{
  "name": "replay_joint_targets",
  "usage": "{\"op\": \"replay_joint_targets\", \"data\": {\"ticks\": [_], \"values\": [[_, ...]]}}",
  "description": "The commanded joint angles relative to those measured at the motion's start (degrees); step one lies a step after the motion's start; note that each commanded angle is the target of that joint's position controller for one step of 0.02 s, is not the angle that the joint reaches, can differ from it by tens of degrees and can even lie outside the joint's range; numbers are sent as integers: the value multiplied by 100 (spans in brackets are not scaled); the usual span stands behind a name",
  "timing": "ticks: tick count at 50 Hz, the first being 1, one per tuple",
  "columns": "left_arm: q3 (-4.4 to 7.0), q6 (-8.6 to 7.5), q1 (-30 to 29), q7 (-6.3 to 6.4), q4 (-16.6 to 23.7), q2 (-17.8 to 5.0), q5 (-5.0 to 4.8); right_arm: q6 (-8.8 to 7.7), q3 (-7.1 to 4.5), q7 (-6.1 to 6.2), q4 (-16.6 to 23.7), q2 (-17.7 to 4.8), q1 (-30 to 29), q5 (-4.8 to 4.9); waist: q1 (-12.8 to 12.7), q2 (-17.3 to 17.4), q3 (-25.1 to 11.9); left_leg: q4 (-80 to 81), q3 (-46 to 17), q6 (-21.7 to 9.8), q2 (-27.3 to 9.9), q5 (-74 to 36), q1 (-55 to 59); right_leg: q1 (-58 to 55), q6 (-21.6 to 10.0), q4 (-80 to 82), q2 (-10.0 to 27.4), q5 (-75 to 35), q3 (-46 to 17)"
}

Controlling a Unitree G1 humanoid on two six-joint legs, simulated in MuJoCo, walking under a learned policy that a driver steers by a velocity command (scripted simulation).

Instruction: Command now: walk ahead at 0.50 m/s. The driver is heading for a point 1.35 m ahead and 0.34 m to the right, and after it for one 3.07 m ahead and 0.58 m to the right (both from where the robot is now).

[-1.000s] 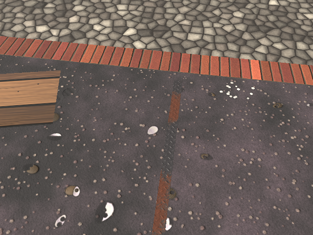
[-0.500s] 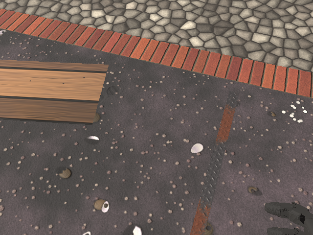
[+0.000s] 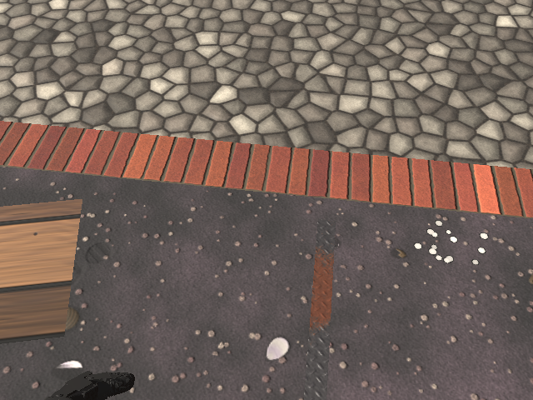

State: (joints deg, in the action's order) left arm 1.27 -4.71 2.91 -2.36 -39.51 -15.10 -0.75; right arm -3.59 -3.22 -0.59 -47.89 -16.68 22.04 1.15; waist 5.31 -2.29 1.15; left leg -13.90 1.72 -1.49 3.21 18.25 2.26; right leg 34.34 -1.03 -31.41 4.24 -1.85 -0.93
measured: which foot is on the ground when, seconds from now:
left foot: down 0.00-0.08, up 0.10-0.56, down 0.58-1.00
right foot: up 0.00-0.04, down 0.06-0.60, up 0.62-1.00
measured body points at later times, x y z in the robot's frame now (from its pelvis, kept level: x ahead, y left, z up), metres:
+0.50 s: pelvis +0.27 -0.02 +0.01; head +0.30 -0.03 +0.45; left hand +0.28 +0.26 -0.12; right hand +0.49 -0.26 -0.08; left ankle +0.46 +0.13 -0.70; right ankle +0.18 -0.12 -0.74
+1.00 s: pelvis +0.53 -0.02 +0.00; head +0.56 -0.03 +0.45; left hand +0.79 +0.17 -0.09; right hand +0.48 -0.30 -0.13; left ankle +0.47 +0.12 -0.74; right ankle +0.66 -0.20 -0.69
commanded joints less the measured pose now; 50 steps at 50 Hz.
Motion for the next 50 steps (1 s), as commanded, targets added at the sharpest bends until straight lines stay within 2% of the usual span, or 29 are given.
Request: {"op": "replay_joint_targets", "data": {"ticks": [1,2,3,4,5,6,7,8,9,11,13,16,19,21,24,27,28,29,30,31,32,33,34,35,36,38,40,45,50], "values": [[213,-114,-166,-46,458,-682,2,44,-269,67,179,-1082,1,19,-354,670,59,-317,-790,-803,-1754,-3203,157,-368,-242,254,-189,591,136],[312,-114,447,-15,295,-842,20,79,-254,80,184,-1073,-98,11,-715,654,-334,-1077,-589,-678,-1541,-4120,81,-1262,-391,415,-384,574,329],[447,-103,1386,44,55,-1146,45,90,-168,102,238,-876,-80,-52,-1108,522,-1049,-2297,-349,-486,-1239,-3971,-539,-2771,-620,222,-154,354,130],[573,-82,2119,93,-17,-1745,173,3,17,86,445,-333,426,-130,-1078,-566,-2050,-4556,-59,-96,-541,-1869,-2627,-5122,-1380,138,1344,587,-2080],[533,-48,2329,69,-118,-1535,61,-118,74,48,362,-225,570,-72,-1088,-1416,-2592,-5774,-610,60,62,1408,-3936,-5854,-1906,1113,1913,1547,-4148],[405,-37,2049,74,-75,-1163,13,-201,-76,6,442,-811,92,69,-1174,-822,-1796,-6220,-921,-2,-317,1287,-4573,-5342,-1615,1309,1736,2145,-3654],[354,-22,1700,94,-24,-1007,27,-241,-80,-10,586,-844,-407,132,-1079,-473,-1106,-6084,-721,-58,-607,799,-4685,-4540,-1409,1399,1511,1981,-2831],[308,-22,1354,83,-12,-881,71,-234,-70,6,631,-767,-647,58,-891,-100,-608,-5691,-589,-43,-833,363,-4515,-3695,-1310,1582,1265,1481,-2257],[260,-52,1128,68,17,-715,118,-178,-106,24,608,-735,-651,-23,-699,-127,-394,-5327,-619,-23,-1013,59,-4190,-3127,-1232,1762,1059,1045,-1868],[266,-118,990,47,-9,-697,126,-49,-79,30,499,-516,-375,-41,-469,-263,-342,-5075,-585,68,-1087,-224,-3691,-2565,-1285,2083,903,597,-1472],[302,-174,1030,62,-114,-803,99,26,-63,57,526,-420,-473,-72,-404,-181,-201,-4721,-546,176,-1119,-535,-3776,-2371,-1357,2295,861,215,-1112],[333,-147,1227,138,-277,-898,82,6,-35,56,682,-343,-1063,-110,-544,-61,-6,-3716,-516,276,-1140,-1466,-4081,-2514,-1268,2426,738,-58,-687],[350,-97,1452,187,-415,-994,36,-65,20,-9,806,-213,-1652,-87,-770,-67,123,-2620,-356,259,-980,-2282,-3873,-2602,-1092,2451,584,0,-332],[369,-52,1768,200,-570,-1062,-18,-108,34,-52,950,-202,-2103,-70,-945,-23,233,-2162,-311,266,-855,-2412,-3770,-2737,-1093,2369,640,136,-430],[402,56,1985,237,-709,-1121,-55,-188,18,-145,1114,-287,-2482,-41,-995,-69,322,-1676,-400,205,-725,-2138,-3797,-3184,-1073,2032,849,153,-704],[455,140,1912,295,-750,-1210,-63,-270,-59,-183,1066,-507,-2209,-40,-728,-249,152,-1378,-399,52,-589,-1592,-3160,-3400,-919,1549,986,-177,-999],[450,164,1803,303,-738,-1206,-63,-292,-126,-162,947,-618,-1767,-48,-446,-266,-79,-1187,-264,-55,-469,-1502,-2463,-3312,-814,1081,844,-739,-922],[378,165,1814,301,-718,-1016,-17,-307,-262,-107,728,-897,-969,-84,-93,-165,-671,-1243,-287,-244,-562,-1589,-1170,-2933,-634,108,494,-968,-701],[229,155,1804,301,-526,-614,125,-293,-374,-38,614,-1320,46,-177,274,521,-1668,-1489,-1403,-605,-1681,-1649,564,-1830,-383,-1708,23,462,-387],[86,45,2652,275,-440,-70,-12,-216,-441,-57,480,-1629,238,-171,-137,2135,-2367,-904,-3839,-1435,-2842,-459,2231,281,-57,-3497,-750,3568,-213],[237,4,2304,280,-537,-734,-157,-198,-303,-52,548,-1016,156,-128,106,1462,-1980,-432,-4033,-1270,-2662,602,1824,837,-56,-4118,-435,3520,-755],[342,2,1739,283,-377,-1031,-214,-203,-216,-25,565,-741,-194,-103,105,1120,-1165,-305,-3137,-1018,-2481,627,1105,1073,-95,-4191,-196,2990,-658],[346,28,1505,309,-327,-961,-167,-206,-162,-24,579,-609,-601,-126,-81,783,-750,-149,-2534,-902,-2266,74,361,873,-68,-4049,39,2529,-535],[367,67,1434,308,-295,-886,-95,-217,-124,-30,562,-449,-865,-147,-237,826,-434,32,-2055,-884,-2096,-374,-210,695,-40,-3799,187,2205,-548],[378,135,1543,289,-311,-773,-98,-250,-110,-26,536,-376,-1020,-189,-403,957,-308,215,-1631,-833,-1952,-699,-624,354,-22,-3654,323,1991,-577],[359,261,1578,274,-287,-546,-121,-309,-142,-16,460,-382,-1157,-180,-532,883,-135,483,-1057,-878,-1885,-1207,-989,207,33,-3496,386,1818,-499],[349,337,1387,278,-153,-466,-79,-347,-200,10,360,-526,-1132,-181,-559,703,18,628,-655,-948,-1925,-1645,-1057,421,105,-3189,427,1485,-519],[288,291,677,121,104,-345,-56,-271,-273,90,212,-768,-1017,-171,-355,532,204,709,351,-829,-1754,-2070,-842,375,101,-1614,349,162,-204],[270,301,-84,-39,480,-369,-55,-100,-360,107,28,-1001,-649,-35,-127,466,439,472,759,-679,-1990,-2355,-53,412,-131,-705,213,330,188]]}}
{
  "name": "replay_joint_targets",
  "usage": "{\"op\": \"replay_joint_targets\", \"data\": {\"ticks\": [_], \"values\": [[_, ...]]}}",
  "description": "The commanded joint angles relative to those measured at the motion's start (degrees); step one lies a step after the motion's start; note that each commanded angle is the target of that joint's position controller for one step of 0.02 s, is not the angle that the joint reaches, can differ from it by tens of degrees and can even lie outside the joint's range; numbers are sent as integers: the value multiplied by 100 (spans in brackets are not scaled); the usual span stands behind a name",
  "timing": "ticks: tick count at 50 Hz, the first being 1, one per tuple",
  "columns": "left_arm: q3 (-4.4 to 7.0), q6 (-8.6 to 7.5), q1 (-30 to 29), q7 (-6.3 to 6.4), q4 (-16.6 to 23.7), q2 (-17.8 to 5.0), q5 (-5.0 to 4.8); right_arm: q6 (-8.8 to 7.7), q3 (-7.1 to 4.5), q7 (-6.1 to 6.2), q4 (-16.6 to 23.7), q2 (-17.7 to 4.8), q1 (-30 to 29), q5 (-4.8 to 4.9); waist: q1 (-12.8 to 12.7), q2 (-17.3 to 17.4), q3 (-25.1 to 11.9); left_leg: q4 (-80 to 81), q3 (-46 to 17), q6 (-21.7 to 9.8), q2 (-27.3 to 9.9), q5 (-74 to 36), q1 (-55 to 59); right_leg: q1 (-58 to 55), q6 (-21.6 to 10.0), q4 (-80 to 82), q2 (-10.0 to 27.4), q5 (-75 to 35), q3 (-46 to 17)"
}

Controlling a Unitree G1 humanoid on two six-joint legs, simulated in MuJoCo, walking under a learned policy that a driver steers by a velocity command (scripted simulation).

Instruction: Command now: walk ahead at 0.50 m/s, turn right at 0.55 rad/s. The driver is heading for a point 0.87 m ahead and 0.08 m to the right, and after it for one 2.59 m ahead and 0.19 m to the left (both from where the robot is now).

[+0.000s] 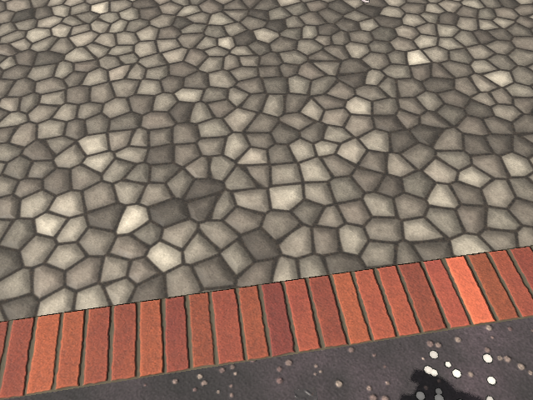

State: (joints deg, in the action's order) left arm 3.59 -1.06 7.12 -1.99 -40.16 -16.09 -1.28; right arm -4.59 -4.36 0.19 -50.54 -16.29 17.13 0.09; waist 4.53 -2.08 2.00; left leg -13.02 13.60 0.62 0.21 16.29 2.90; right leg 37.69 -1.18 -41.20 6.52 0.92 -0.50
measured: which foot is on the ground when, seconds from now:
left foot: down 0.00-0.12, up 0.14-0.56, down 0.58-1.00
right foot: up 0.00-0.10, down 0.12-0.62, up 0.64-1.00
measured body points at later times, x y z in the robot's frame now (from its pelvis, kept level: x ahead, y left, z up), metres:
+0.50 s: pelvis +0.32 -0.08 +0.00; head +0.34 -0.09 +0.45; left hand +0.36 +0.16 -0.14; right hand +0.49 -0.33 -0.10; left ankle +0.53 +0.02 -0.70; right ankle +0.20 -0.14 -0.74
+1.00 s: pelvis +0.62 -0.13 +0.00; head +0.64 -0.14 +0.45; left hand +0.88 +0.02 -0.09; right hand +0.54 -0.35 -0.15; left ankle +0.55 -0.01 -0.74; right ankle +0.71 -0.28 -0.71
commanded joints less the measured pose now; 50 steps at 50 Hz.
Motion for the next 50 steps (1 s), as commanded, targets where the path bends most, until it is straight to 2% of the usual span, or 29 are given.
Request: {"op": "replay_joint_targets", "data": {"ticks": [1,2,4,5,6,7,8,9,10,11,13,15,19,23,27,29,30,31,32,33,34,36,37,40,43,46,47,48,50], "values": [[-157,-192,278,-234,209,-109,823,-223,135,-194,256,-166,305,-765,-225,712,68,594,-742,-1212,-2195,-1930,467,101,-288,119,-6,442,-202],[-36,-235,261,-249,187,-247,790,-289,81,-214,206,-285,258,-727,-268,666,340,450,-640,-1206,-2210,-1886,880,381,-376,201,-58,830,-286],[33,-357,-127,-240,327,-472,593,-266,-24,-172,235,-857,164,-522,-319,548,216,-74,-230,-1131,-1936,-2868,941,-224,-542,591,-583,1017,336],[57,-420,-21,-234,385,-524,466,-218,-50,-171,163,-1117,163,-504,-583,603,36,-677,35,-1080,-1830,-4189,590,-1119,-674,868,-917,657,626],[152,-488,577,-189,238,-727,370,-185,-15,-201,112,-1105,300,-611,-832,582,-426,-1789,362,-877,-1518,-5010,-39,-2539,-832,824,-1209,377,654],[284,-478,1756,-13,-65,-1026,354,-209,196,-269,229,-470,742,-757,-945,-161,-1720,-3569,392,-488,-1118,-3877,-1948,-5283,-1463,152,-794,-124,-476],[317,-408,2874,84,-386,-1355,411,-286,435,-488,330,45,950,-913,-1260,-910,-2779,-4874,-250,-68,-124,1202,-3546,-7293,-2415,1136,420,-108,-3296],[270,-475,3363,42,-719,-1168,526,-315,328,-579,537,-257,-301,-505,-1816,-237,-1532,-6001,-1441,-102,220,1368,-5039,-7007,-2006,1864,691,208,-4021],[329,-586,3002,22,-782,-1243,460,-387,315,-514,776,-351,-1023,-326,-1792,-367,-464,-6451,-1869,-191,-99,1083,-5676,-5948,-1713,2041,657,429,-3393],[214,-654,2608,-7,-790,-941,367,-434,285,-356,883,-554,-1079,-398,-1516,-443,-358,-6485,-2016,-260,-345,927,-5335,-4958,-1777,2067,611,417,-3110],[-87,-689,1692,-114,-683,-286,391,-361,353,-106,837,-344,-680,-611,-629,-102,-263,-5956,-2045,-342,-645,438,-4194,-3063,-1751,2357,520,187,-2611],[-163,-680,896,-117,-416,-157,414,-159,426,-69,761,-187,-468,-535,-250,24,-151,-5346,-1899,-243,-733,272,-3700,-1993,-1730,2898,429,451,-2229],[-80,-722,1133,-247,-482,-514,564,34,594,-239,886,90,-1124,-415,-555,128,14,-3237,-1305,10,-580,-1538,-3003,-1133,-1422,2969,-177,-155,-1111],[24,-636,2152,-434,-881,-680,541,71,546,-311,1100,-218,-1971,-390,-972,-24,98,-2228,-1233,-3,-321,-2104,-3338,-2262,-1531,2628,241,-340,-1507],[50,-545,2134,-310,-1002,-699,535,-7,500,-205,1180,-414,-2469,-354,-965,-104,77,-1545,-1171,-317,-158,-1768,-3628,-3742,-1247,2371,523,-1184,-1678],[51,-543,1921,-293,-977,-776,625,-115,348,-158,984,-739,-1835,-204,-540,-87,-418,-1547,-903,-681,121,-2205,-1903,-3392,-808,1683,119,-2856,-1239],[-21,-561,1854,-311,-890,-566,701,-178,272,-150,664,-957,-710,-143,-147,268,-1284,-1990,-1230,-1144,-193,-2704,-112,-2716,-424,504,-326,-2744,-867],[-245,-657,3014,-289,-949,118,862,-162,220,-174,395,-1097,756,-190,-94,1488,-2894,-1843,-3480,-2674,-1696,-2828,2940,-883,72,-1356,-1190,216,-708],[-178,-638,2500,-370,-965,-143,674,-81,270,-170,-11,-793,1834,-341,523,1186,-2748,-846,-5121,-2748,-2234,-1129,3385,505,170,-3171,-1583,3269,-604],[-81,-591,1448,-322,-662,-303,503,-175,202,-136,-85,-799,1569,-368,524,683,-1180,-393,-4666,-1956,-2033,209,2088,1262,-124,-3678,-1104,2802,-859],[-71,-581,1041,-159,-607,-355,494,-209,239,-110,43,-625,754,-334,200,435,-253,-135,-4025,-1726,-1855,359,662,1253,-225,-3581,-667,2221,-771],[-181,-533,1112,-45,-673,-173,775,-189,442,-45,196,44,-20,-300,-285,294,-425,287,-3278,-1745,-1637,-881,-539,248,-298,-2852,-156,1609,-783],[-234,-484,987,-44,-623,-8,818,-203,457,-27,256,93,-214,-287,-432,324,-464,475,-3070,-1720,-1478,-1082,-882,-51,-244,-2549,-48,1691,-653],[-280,-378,630,-9,-435,6,661,-357,298,-102,238,-217,-285,-297,-472,367,-330,677,-2439,-1747,-1091,-1230,-1383,-189,95,-1375,-35,1713,-294],[-391,-253,153,-19,-261,135,652,-378,169,-367,105,-446,26,-342,-344,229,-146,607,-2188,-1773,-936,-1863,-1959,-734,221,-88,-163,572,-20],[-370,-223,-220,-69,-124,-34,627,-328,147,-583,71,-460,344,-352,-293,511,-144,187,-2231,-1716,-856,-1978,-2262,-1248,106,151,-331,-22,43],[-358,-272,-150,-50,-111,-103,654,-336,164,-593,120,-421,271,-466,-408,571,-190,-92,-2358,-1658,-977,-2081,-2269,-1418,42,-113,-238,-372,-189],[-308,-336,-5,-25,-128,-218,708,-330,158,-548,212,-417,226,-474,-442,489,-329,-374,-2334,-1651,-929,-2108,-2245,-1598,26,-422,-361,-177,0],[-189,-447,73,84,-54,-443,643,-327,128,-464,356,-542,56,-425,-635,439,-302,-1026,-2448,-1436,-896,-2251,-2242,-2122,-91,-65,-463,454,170]]}}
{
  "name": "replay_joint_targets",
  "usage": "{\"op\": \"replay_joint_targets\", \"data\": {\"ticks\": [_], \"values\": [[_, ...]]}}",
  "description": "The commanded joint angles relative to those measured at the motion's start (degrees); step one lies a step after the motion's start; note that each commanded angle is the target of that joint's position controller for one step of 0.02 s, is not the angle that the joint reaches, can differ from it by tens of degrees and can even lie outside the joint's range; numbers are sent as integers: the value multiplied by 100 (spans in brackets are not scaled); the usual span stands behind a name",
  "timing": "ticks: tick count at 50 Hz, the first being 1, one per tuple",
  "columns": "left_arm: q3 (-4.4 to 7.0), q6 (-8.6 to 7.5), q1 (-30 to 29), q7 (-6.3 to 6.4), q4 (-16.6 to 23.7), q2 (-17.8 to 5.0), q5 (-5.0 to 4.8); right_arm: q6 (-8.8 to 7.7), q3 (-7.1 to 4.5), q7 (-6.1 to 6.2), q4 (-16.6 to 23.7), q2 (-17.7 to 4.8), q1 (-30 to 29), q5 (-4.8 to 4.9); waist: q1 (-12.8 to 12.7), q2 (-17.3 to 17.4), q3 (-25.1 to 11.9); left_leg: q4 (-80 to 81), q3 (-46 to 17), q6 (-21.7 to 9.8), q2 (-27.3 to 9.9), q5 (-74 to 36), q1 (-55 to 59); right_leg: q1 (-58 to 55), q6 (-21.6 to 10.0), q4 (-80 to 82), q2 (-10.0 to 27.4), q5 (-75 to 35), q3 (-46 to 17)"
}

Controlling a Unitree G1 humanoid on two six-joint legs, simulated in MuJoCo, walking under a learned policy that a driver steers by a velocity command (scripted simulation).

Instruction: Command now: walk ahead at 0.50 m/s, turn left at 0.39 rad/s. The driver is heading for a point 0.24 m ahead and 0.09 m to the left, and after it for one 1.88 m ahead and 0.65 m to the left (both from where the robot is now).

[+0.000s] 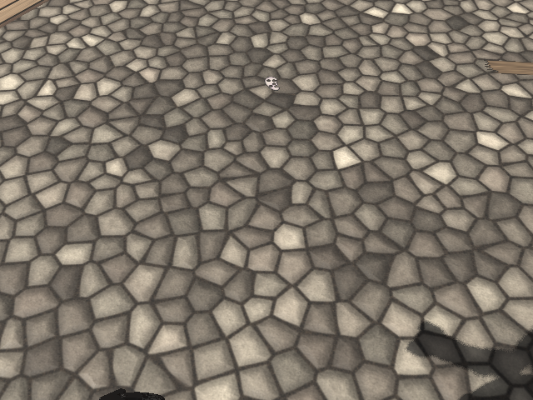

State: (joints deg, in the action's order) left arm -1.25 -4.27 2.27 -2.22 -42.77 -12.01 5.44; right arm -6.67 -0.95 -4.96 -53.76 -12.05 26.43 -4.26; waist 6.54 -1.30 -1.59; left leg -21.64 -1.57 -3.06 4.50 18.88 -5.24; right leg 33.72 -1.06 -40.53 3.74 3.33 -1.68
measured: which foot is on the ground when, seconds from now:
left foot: down 0.00-0.04, up 0.06-0.52, down 0.54-1.00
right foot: up 0.00-0.02, down 0.04-0.56, up 0.58-0.96, down 0.98-1.00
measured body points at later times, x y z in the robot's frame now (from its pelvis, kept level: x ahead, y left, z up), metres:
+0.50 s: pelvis +0.20 +0.03 -0.06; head +0.22 +0.05 +0.39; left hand +0.11 +0.26 -0.20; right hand +0.45 -0.12 -0.16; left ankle +0.31 +0.19 -0.79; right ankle +0.10 -0.13 -0.74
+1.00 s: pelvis +0.29 +0.04 -0.13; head +0.30 +0.04 +0.32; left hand +0.33 +0.34 -0.22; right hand +0.54 -0.12 -0.24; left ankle +0.29 +0.18 -0.85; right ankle +0.38 -0.05 -0.86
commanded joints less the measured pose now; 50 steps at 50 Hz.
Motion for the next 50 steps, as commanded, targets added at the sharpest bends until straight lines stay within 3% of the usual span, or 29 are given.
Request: {"op": "replay_joint_targets", "data": {"ticks": [1,2,3,4,5,6,7,8,12,13,15,18,19,21,24,25,26,27,28,29,30,32,34,37,39,42,46,49,50], "values": [[384,-163,1165,177,74,-996,-105,-132,-255,72,763,-1096,-1061,4,-1134,338,-56,-865,-857,-898,-1128,-3059,-1921,-2777,-205,71,-349,236,490],[537,-263,2263,257,-162,-1334,-241,-193,-256,54,862,-1026,-1184,-19,-1602,-87,-387,-2334,-658,-532,-625,-3278,-2631,-4173,-592,486,-189,-243,258],[526,-322,2739,342,-119,-1725,-334,-229,-15,11,858,4,-55,-22,-1135,-1376,-1933,-4446,-111,34,240,695,-3229,-5914,-2358,1032,1710,-3336,-1895],[419,-337,2903,234,-30,-1319,-184,-292,-30,17,865,-134,58,133,-1245,-1161,-1810,-5677,-501,128,219,2150,-4247,-5729,-2952,1556,2490,-3732,-3320],[481,-423,2487,225,-97,-1251,-172,-195,-126,105,1084,-446,-742,176,-1294,-807,-572,-6300,-603,134,-196,1722,-5005,-4655,-2549,1731,2452,-2706,-2983],[355,-398,2002,247,-102,-805,-308,-55,-179,249,1123,-665,-986,65,-1044,-244,-363,-6157,-451,142,-609,1203,-4739,-3755,-2098,1828,2204,-2102,-2235],[187,-343,1572,272,14,-345,-356,31,-187,324,1106,-590,-962,-92,-778,-9,-437,-5660,-461,250,-811,843,-4239,-3138,-1850,1812,1970,-2322,-1629],[146,-315,1248,325,88,-206,-303,82,-101,351,1134,-345,-1082,-208,-580,-111,-193,-5144,-374,361,-1016,680,-3790,-2464,-1620,1996,1722,-2491,-1098],[423,-251,889,568,280,-729,8,153,-27,16,1068,-99,-769,-33,-393,-20,-311,-4388,117,496,-943,-1265,-2538,-1546,-1205,2272,993,-2856,494],[469,-278,885,589,300,-845,3,138,-65,-51,1160,-216,-844,-2,-388,7,-283,-4042,197,470,-956,-1460,-2446,-1536,-1124,2214,960,-2840,701],[370,-376,1530,674,102,-592,-163,147,-168,-41,1340,-537,-1471,-82,-794,-235,-130,-3022,-270,445,-1263,-2811,-3917,-2908,-968,1805,1100,-1327,453],[354,-335,2244,582,-126,-629,-149,236,-76,-24,1264,-307,-2150,-14,-1239,-15,249,-899,125,369,-1270,-4130,-3614,-2612,-738,1359,1064,549,557],[314,-301,2223,447,-182,-598,-40,292,-82,2,1243,-323,-2157,-19,-1171,-166,334,-969,306,294,-1152,-4161,-2881,-1892,-744,1425,1166,967,543],[320,-326,2200,294,-259,-686,-53,372,-136,57,1272,-544,-2249,-103,-1148,-60,623,-797,265,217,-1209,-3916,-2840,-1748,-671,1226,1491,1659,369],[326,-273,2635,389,-662,-760,-167,394,-137,113,1316,-558,-2590,-179,-1409,12,839,-38,178,103,-1338,-3401,-3202,-2617,-450,766,1808,2159,105],[736,1,2022,492,-577,-1389,-973,473,-347,-6,1544,-738,-3084,1039,-1272,-138,837,28,180,45,-752,-3501,-2424,-1793,-277,-302,1142,1174,946],[665,103,1925,534,-525,-1231,-945,496,-380,-21,1226,-705,-2199,956,-809,248,163,88,771,30,-324,-4319,-1273,-1537,-96,-1344,871,956,1517],[604,109,2131,539,-558,-904,-867,545,-565,48,743,-941,-1113,694,-438,437,-415,-124,1027,-168,-140,-4983,381,-848,99,-2540,531,1006,1763],[592,109,1981,535,-420,-774,-747,589,-740,168,464,-1394,-129,553,51,1166,-784,-655,-19,-561,-1031,-7632,2230,907,560,-4760,60,3856,1769],[425,56,2335,462,-33,-525,-803,581,-743,213,601,-1887,-53,393,-171,1821,-1853,-1546,-1642,-1648,-2417,-9088,3668,2181,834,-6726,-10,4824,703],[392,-34,1979,426,197,-704,-828,647,-694,299,898,-1802,-226,448,79,1648,-2660,-1246,-2099,-2106,-2731,-8662,3667,2411,791,-7221,79,4620,83],[270,-25,1621,561,479,-570,-760,819,-557,510,1166,-1624,-1174,472,-418,503,-2481,-571,-2540,-2019,-2902,-4994,2216,2728,674,-7177,233,3459,-273],[450,336,1697,775,290,-952,-656,847,-379,573,1371,-1222,-1693,377,-747,-61,-1524,56,-2597,-1802,-2793,-2937,-116,1843,640,-5951,249,2241,-459],[497,527,1328,868,487,-793,-448,775,-360,674,1356,-1335,-1868,308,-887,381,-558,132,-1723,-1421,-1801,-2517,-1648,1279,674,-4916,-145,1352,-249],[387,507,1019,796,649,-430,-400,860,-324,853,1349,-1173,-1836,358,-867,511,-633,-37,-1272,-1137,-1371,-2659,-1570,878,736,-3236,-213,718,-145],[354,499,582,627,802,-295,-473,971,-352,959,1444,-1145,-1864,376,-730,867,-791,133,-1412,-1067,-1410,-1440,-1583,73,807,-1773,-233,439,-186],[480,574,601,484,771,-519,-508,977,-348,824,1490,-984,-1774,327,-614,1163,-414,327,-1801,-998,-1503,-50,-2009,-1070,569,-496,-312,1035,-58],[537,507,938,378,603,-429,-453,964,-232,763,1358,-574,-1397,339,-720,938,-149,-133,-1685,-477,-1059,845,-2343,-2278,213,1169,-262,985,151],[584,469,1170,360,620,-743,-330,921,-198,751,1321,-374,-1083,285,-612,159,-318,-1115,-1300,-76,-609,1144,-2749,-2931,-35,1329,553,270,-676]]}}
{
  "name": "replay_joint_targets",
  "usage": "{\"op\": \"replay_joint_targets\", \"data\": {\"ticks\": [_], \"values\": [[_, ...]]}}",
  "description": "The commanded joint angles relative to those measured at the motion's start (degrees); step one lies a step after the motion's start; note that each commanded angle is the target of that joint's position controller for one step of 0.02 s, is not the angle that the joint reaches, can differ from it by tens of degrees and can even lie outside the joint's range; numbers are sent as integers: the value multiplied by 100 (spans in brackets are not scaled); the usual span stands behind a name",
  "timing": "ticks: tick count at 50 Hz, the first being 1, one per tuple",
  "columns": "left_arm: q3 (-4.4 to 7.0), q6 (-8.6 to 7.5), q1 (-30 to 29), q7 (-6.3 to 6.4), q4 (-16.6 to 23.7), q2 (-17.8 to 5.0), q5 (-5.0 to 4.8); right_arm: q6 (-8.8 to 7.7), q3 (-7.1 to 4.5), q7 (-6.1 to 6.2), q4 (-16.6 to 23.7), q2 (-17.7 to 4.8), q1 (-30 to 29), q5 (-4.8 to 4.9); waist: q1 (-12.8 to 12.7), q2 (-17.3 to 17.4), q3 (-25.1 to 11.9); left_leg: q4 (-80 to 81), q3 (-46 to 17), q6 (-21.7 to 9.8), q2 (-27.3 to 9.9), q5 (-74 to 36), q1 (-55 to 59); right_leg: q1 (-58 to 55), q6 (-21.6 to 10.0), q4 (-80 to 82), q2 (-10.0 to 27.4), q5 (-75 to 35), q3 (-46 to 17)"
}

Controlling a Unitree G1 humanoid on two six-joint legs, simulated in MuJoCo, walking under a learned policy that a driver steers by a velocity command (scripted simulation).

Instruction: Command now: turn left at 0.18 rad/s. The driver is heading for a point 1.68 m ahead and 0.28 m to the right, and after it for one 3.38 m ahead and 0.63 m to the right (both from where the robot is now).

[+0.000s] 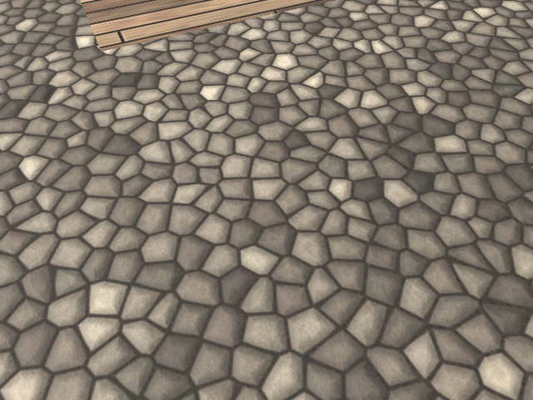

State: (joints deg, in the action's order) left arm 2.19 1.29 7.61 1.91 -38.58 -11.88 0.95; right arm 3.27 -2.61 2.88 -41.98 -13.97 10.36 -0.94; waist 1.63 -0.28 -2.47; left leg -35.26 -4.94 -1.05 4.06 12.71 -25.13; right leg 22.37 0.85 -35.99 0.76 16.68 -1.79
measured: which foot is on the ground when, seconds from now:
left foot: down 0.00-1.00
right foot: down 0.00-1.00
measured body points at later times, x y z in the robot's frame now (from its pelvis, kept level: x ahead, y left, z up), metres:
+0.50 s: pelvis +0.04 -0.02 +0.01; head +0.04 -0.01 +0.46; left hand +0.12 +0.22 -0.12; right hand +0.11 -0.26 -0.14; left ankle +0.03 +0.13 -0.72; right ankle +0.03 -0.13 -0.72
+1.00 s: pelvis +0.05 -0.02 +0.01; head +0.06 -0.03 +0.46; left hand +0.08 +0.22 -0.14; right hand +0.09 -0.26 -0.15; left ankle +0.03 +0.13 -0.72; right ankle +0.03 -0.13 -0.72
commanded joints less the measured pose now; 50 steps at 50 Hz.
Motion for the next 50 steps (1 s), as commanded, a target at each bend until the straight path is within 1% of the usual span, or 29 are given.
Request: {"op": "replay_joint_targets", "data": {"ticks": [1,2,3,4,5,6,7,8,9,10,11,12,13,14,15,16,17,22,31,32,41,50], "values": [[336,-93,733,-86,95,-994,194,-175,-62,-30,349,-155,428,48,7,-1294,-163,-358,-183,16,-98,1624,-1368,-1704,-954,1440,1591,-763,-1803],[283,-152,579,-107,149,-771,260,-267,-192,-32,409,-563,-63,39,-217,-1330,54,-628,-278,199,-362,1706,-1247,-1085,-1454,1938,1928,123,-2644],[242,-199,276,-84,215,-644,254,-271,-283,-41,407,-731,-323,61,-186,-1131,212,-898,-293,248,-498,1375,-967,-772,-1389,2010,1750,649,-2485],[219,-205,-24,-43,246,-566,185,-220,-273,-56,264,-581,-246,16,-57,-1015,174,-1015,-165,316,-512,1084,-555,-473,-1189,1995,1469,905,-2051],[197,-206,-213,-22,236,-510,113,-176,-247,-88,111,-412,-44,-27,34,-1052,176,-1009,-24,365,-493,780,-33,-88,-1011,2014,1234,1046,-1637],[171,-200,-281,-16,178,-445,93,-164,-204,-131,-39,-212,133,-29,115,-1003,218,-859,96,366,-477,524,472,250,-855,1990,1012,997,-1259],[151,-189,-196,-28,91,-392,81,-169,-165,-164,-156,-52,224,-14,137,-916,256,-534,269,351,-399,295,832,384,-737,1911,817,965,-961],[135,-185,0,-49,0,-325,67,-181,-148,-191,-237,27,243,-15,94,-849,262,-101,379,335,-344,143,1037,280,-657,1774,689,949,-776],[107,-200,254,-73,-115,-254,53,-189,-133,-202,-276,65,209,-30,56,-801,247,316,371,332,-355,11,1216,137,-585,1644,638,799,-734],[104,-250,398,-93,-170,-251,42,-215,-153,-194,-280,-29,186,-48,45,-731,205,507,203,333,-472,-195,1404,54,-499,1518,642,461,-798],[95,-299,463,-113,-218,-218,34,-246,-169,-177,-293,-162,256,-49,42,-670,92,644,-29,294,-710,-446,1563,-86,-387,1324,626,183,-793],[117,-361,721,-154,-222,-294,30,-248,-243,-158,-381,-458,203,20,-217,-275,58,498,-113,171,-785,-574,1673,-39,-322,1273,467,-337,-675],[165,-369,637,-134,-269,-453,15,-249,-269,-172,-489,-396,229,71,-116,-107,21,539,-95,101,-678,-204,1224,-478,-249,1120,329,-481,-366],[202,-349,526,-109,-299,-522,-18,-268,-228,-180,-554,-241,242,59,-73,-78,41,668,-94,106,-658,-195,1122,-632,-232,1009,315,-456,-290],[183,-320,503,-82,-319,-398,-36,-278,-212,-178,-629,-213,181,36,-120,57,60,750,-97,141,-670,-286,1109,-687,-248,964,299,-499,-234],[184,-282,553,-65,-373,-359,-31,-287,-204,-173,-688,-175,157,43,-139,183,125,791,-91,159,-668,-332,1111,-712,-256,940,271,-569,-203],[192,-255,636,-57,-431,-338,-35,-296,-208,-158,-763,-168,173,52,-168,228,148,787,-69,171,-657,-333,1128,-763,-257,920,236,-622,-150],[220,-219,699,-43,-678,-257,-63,-307,-203,-90,-1073,-133,251,84,-166,192,271,815,-43,185,-655,-495,1173,-898,-247,898,182,-878,-54],[256,-195,719,-14,-1119,-272,-95,-304,-196,-32,-1517,-100,271,107,-144,56,368,819,36,184,-636,-753,1326,-1027,-192,919,136,-1149,21],[261,-201,708,-3,-1158,-294,-95,-295,-206,-24,-1556,-129,282,105,-152,72,390,833,53,185,-619,-794,1333,-1040,-187,920,125,-1199,26],[237,-202,771,14,-1566,-294,-115,-257,-204,10,-1822,-65,300,102,-141,43,451,929,140,225,-593,-745,1445,-1080,-194,1004,120,-1215,26],[217,-194,836,19,-1893,-267,-117,-270,-193,32,-1982,-34,362,104,-144,34,522,1010,219,288,-582,-621,1414,-1119,-221,1097,101,-1165,-3]]}}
